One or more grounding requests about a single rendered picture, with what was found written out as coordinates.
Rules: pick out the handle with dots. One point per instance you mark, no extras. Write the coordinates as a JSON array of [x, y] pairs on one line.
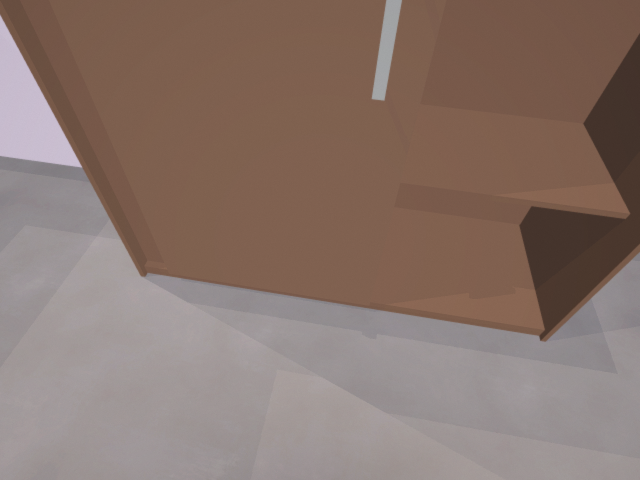
[[389, 29]]

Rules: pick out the wardrobe door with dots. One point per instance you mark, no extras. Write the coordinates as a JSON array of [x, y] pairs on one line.
[[248, 133], [50, 34]]

